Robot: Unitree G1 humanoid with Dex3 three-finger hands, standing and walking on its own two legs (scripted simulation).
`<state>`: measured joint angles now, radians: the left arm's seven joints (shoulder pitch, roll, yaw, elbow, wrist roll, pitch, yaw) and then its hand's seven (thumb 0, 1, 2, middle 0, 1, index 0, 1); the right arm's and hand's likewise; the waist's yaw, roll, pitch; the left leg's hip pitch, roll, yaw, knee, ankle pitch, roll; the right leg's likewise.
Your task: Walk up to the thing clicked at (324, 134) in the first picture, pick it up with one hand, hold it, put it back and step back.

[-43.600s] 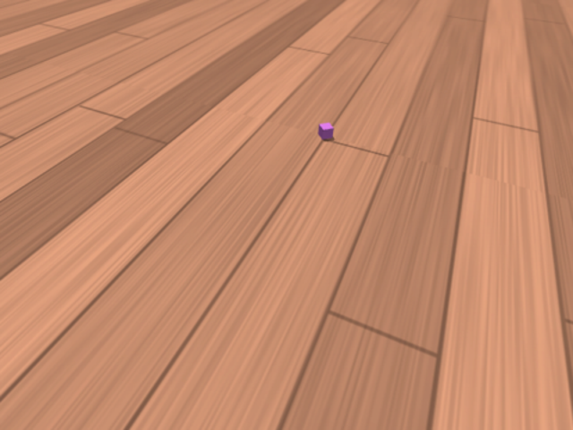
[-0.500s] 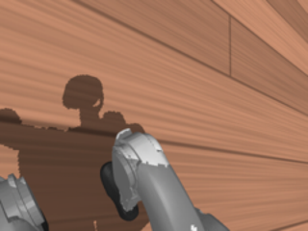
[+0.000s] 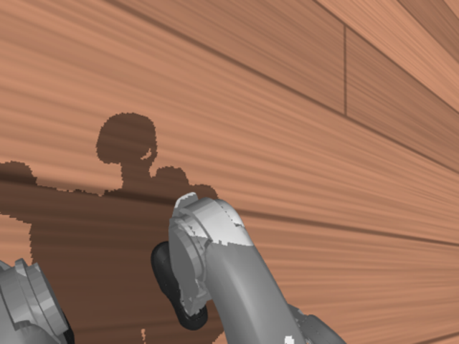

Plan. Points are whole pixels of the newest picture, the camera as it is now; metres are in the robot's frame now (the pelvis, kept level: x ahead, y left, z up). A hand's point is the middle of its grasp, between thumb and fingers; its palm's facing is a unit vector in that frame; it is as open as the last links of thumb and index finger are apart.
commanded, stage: close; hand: left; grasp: from above
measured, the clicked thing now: out of the picture +0.47 +0.40 -0.28
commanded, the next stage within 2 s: settle in 0.10 s
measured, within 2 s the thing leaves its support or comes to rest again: leaves its support in 0.46 s
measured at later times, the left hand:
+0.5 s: hand out of the picture +0.46 +0.40 -0.23, palm faces -0.35 -0.21 -0.91, open 9.8 cm
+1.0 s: hand out of the picture +0.45 +0.41 -0.15, palm faces -0.37 -0.18 -0.91, open 9.8 cm
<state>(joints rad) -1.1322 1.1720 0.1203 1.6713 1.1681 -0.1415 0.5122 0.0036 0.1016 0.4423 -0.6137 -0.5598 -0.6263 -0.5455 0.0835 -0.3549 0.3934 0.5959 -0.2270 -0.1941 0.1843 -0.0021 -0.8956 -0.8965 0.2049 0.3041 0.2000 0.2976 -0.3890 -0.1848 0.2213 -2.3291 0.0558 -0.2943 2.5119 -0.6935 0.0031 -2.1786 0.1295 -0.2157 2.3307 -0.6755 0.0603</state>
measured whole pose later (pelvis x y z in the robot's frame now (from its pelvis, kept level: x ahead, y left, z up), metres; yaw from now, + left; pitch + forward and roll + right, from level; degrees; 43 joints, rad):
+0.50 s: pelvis +0.00 +0.00 +0.00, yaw +0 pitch +27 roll -15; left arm -1.10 1.15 0.15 1.58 1.16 -0.13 0.46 0.01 0.06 0.38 -0.74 -0.45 -0.75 -0.44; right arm 0.10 -0.35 0.38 0.61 -0.23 -0.18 0.18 0.00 -0.91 -0.90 0.21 0.30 0.20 0.30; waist -0.37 -0.17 0.20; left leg -2.33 0.05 -0.29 2.51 -0.70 -0.01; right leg -2.19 0.12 -0.22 2.33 -0.68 0.05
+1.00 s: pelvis +0.00 +0.00 +0.01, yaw +4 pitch +31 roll -13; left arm -1.03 0.95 0.09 1.33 1.12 -0.06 0.23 0.01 0.05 0.38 -0.75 -0.45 -0.76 -0.44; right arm 0.15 -0.32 0.23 0.60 -0.13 -0.07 0.19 0.00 -0.91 -0.90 0.20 0.30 0.20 0.30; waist -0.28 -0.05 0.05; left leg -2.35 0.04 -0.21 2.44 -0.66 0.01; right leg -2.21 0.09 -0.16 2.32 -0.69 0.04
